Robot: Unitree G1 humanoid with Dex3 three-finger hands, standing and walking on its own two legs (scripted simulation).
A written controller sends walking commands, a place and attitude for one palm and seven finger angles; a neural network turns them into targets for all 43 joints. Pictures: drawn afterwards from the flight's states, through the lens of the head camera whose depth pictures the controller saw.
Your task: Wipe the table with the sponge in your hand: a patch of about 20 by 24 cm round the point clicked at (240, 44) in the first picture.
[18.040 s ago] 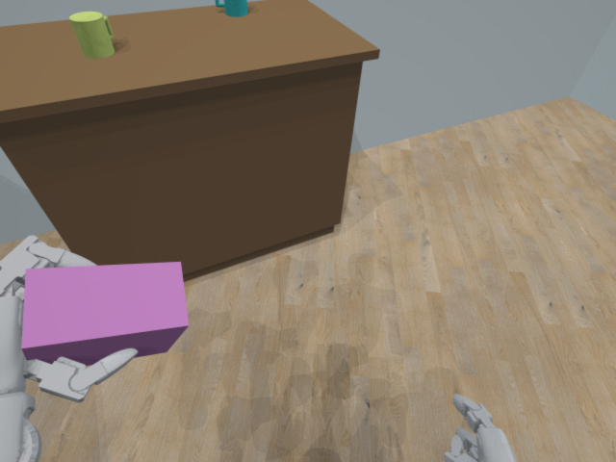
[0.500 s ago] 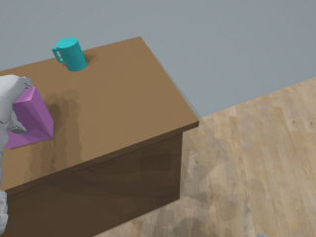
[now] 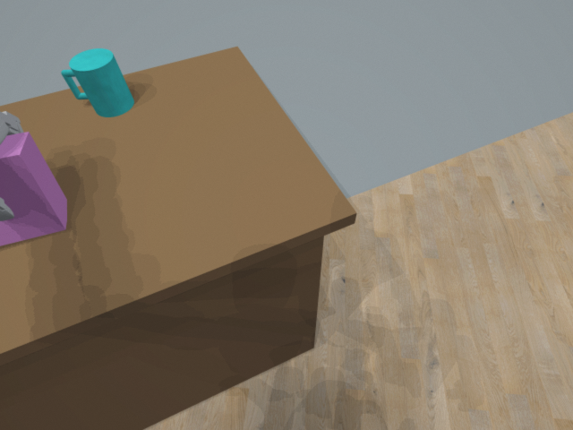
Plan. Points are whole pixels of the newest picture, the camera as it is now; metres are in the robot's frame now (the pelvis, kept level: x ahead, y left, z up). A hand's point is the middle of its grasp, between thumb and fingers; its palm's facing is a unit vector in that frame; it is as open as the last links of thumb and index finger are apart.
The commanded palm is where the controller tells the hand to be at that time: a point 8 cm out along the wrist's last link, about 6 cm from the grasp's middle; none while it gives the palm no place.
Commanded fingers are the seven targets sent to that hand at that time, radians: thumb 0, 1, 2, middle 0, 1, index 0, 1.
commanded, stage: wipe forward along the first lane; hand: left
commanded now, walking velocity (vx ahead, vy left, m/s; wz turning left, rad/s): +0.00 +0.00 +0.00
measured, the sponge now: (10, 204) +0.38 +0.40 +0.11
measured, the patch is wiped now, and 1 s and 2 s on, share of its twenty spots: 0.50 0.55 0.70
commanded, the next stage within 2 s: slide across to the middle lane in 0.24 s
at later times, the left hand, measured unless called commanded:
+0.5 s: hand out of the picture +0.43 +0.42 +0.16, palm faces -0.13 +0.04 -0.99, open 10.6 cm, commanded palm +0.43 +0.40 +0.20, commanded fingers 0.00 0.10 1.30 -1.20 -1.60 -1.20 -1.60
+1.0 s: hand (40, 131) +0.47 +0.36 +0.17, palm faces -0.06 +0.02 -1.00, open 10.6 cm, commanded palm +0.45 +0.35 +0.22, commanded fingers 0.00 0.10 1.30 -1.20 -1.60 -1.20 -1.60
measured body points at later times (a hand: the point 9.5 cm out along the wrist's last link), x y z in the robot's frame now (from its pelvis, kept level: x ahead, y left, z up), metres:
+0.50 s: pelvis +0.02 +0.03 +0.00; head +0.07 +0.02 +0.45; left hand +0.43 +0.41 +0.21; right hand +0.07 -0.25 -0.13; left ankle +0.01 +0.12 -0.73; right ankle +0.00 -0.08 -0.73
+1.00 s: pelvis +0.04 +0.04 +0.01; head +0.09 +0.02 +0.46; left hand +0.47 +0.36 +0.22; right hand +0.16 -0.21 -0.13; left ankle +0.01 +0.12 -0.73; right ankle +0.00 -0.08 -0.73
